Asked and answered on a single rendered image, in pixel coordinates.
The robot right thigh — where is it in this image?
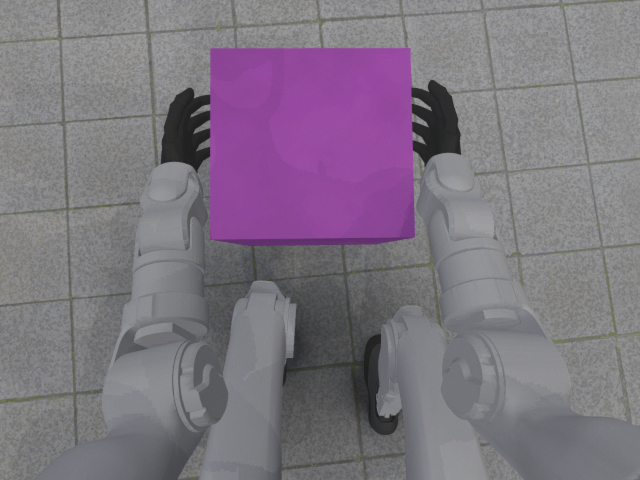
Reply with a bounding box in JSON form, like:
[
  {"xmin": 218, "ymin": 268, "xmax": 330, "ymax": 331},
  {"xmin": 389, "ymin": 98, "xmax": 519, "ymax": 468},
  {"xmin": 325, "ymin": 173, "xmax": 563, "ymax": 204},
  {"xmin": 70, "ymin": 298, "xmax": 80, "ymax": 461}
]
[{"xmin": 381, "ymin": 316, "xmax": 490, "ymax": 480}]

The carton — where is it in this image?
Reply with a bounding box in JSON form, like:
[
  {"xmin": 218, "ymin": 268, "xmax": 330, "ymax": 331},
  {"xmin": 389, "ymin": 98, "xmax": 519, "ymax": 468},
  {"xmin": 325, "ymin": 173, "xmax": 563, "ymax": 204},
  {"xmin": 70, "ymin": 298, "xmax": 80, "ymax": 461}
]
[{"xmin": 210, "ymin": 48, "xmax": 415, "ymax": 246}]

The robot right shin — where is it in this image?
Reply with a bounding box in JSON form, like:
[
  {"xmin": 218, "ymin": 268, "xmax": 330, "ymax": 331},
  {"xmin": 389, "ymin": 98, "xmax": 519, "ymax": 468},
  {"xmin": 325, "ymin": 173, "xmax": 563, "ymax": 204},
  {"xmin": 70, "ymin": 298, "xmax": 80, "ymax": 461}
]
[{"xmin": 376, "ymin": 306, "xmax": 447, "ymax": 416}]

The left robot forearm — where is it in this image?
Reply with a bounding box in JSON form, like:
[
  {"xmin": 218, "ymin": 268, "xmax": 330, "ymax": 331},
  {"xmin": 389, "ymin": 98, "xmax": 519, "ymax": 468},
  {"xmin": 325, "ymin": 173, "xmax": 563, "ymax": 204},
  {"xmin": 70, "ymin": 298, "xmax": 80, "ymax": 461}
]
[{"xmin": 102, "ymin": 162, "xmax": 210, "ymax": 429}]

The robot right upper arm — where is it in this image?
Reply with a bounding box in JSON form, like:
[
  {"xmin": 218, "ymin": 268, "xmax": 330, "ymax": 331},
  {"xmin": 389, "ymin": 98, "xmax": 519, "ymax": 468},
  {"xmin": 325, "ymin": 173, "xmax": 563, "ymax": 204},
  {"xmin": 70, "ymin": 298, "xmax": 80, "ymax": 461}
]
[{"xmin": 441, "ymin": 329, "xmax": 640, "ymax": 480}]

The robot left hand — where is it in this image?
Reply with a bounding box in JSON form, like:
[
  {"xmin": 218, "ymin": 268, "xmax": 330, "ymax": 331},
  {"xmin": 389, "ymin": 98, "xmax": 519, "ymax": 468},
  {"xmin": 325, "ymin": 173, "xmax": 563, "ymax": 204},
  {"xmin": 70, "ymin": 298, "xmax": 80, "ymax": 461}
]
[{"xmin": 161, "ymin": 88, "xmax": 210, "ymax": 174}]

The robot left upper arm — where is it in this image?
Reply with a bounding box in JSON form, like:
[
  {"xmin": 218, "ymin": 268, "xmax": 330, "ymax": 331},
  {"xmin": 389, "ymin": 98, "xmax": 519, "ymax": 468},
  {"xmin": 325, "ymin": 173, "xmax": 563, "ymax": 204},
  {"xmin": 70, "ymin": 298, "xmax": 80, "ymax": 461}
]
[{"xmin": 33, "ymin": 339, "xmax": 228, "ymax": 480}]

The robot right hand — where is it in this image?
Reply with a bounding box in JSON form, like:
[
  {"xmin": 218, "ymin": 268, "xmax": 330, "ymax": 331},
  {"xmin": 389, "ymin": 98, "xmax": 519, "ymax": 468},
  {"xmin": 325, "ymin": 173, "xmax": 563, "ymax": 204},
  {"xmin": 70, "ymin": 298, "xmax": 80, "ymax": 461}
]
[{"xmin": 411, "ymin": 80, "xmax": 461, "ymax": 166}]

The right robot forearm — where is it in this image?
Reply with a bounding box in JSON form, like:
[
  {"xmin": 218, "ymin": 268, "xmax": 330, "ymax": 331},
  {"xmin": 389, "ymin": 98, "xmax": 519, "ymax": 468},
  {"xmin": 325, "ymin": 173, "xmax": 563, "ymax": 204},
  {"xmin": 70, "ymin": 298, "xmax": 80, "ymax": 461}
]
[{"xmin": 416, "ymin": 153, "xmax": 571, "ymax": 385}]

